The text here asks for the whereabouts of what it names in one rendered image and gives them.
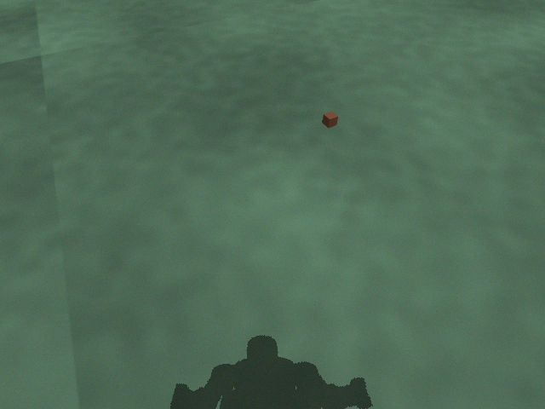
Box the cube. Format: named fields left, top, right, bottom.
left=323, top=112, right=338, bottom=128

